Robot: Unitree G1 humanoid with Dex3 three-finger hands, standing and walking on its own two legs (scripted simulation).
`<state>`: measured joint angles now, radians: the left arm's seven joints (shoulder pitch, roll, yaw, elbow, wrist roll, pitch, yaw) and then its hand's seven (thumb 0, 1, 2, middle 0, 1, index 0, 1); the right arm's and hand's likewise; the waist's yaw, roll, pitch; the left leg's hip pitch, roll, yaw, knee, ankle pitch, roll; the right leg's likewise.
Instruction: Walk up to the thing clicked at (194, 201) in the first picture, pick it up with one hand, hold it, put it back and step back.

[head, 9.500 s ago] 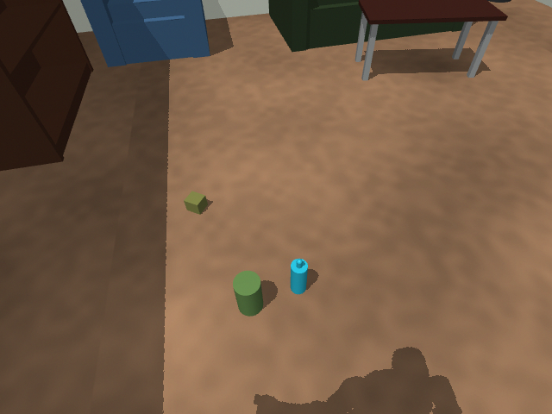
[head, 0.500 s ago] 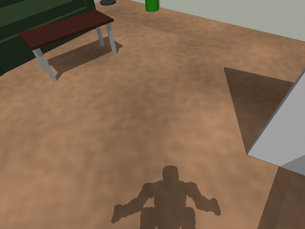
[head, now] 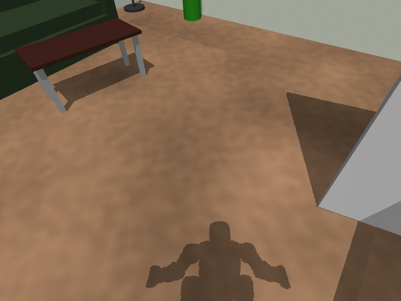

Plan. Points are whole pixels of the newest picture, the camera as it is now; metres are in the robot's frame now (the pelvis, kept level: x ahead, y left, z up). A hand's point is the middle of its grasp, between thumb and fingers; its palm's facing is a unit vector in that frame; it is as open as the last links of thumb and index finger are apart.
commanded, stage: stand
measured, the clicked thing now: out of the picture +0.00 +1.16 -0.75
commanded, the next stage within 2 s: walk up in 1.72 s
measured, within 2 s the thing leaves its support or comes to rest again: neither
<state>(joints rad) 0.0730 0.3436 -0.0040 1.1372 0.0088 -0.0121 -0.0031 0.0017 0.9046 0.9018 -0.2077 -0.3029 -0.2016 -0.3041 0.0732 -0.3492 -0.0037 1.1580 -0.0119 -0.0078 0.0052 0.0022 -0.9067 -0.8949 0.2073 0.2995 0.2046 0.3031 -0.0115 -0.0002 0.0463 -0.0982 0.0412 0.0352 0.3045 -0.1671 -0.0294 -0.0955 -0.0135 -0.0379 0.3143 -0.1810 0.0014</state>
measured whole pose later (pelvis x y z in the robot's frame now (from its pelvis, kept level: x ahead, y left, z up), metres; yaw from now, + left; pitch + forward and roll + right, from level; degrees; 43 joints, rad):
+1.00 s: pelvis +0.00 +0.00 +0.00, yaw +0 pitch -2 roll +0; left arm 0.12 0.35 -0.01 1.13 0.01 0.00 -0.01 0.00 0.90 0.90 -0.21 -0.30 -0.20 -0.30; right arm 0.11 -0.35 0.01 1.15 -0.01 -0.01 0.01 0.00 -0.91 -0.89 0.21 0.30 0.21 0.30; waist 0.00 0.00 0.05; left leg -0.10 0.03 0.04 0.31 -0.17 -0.02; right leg -0.10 -0.02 -0.04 0.32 -0.19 0.00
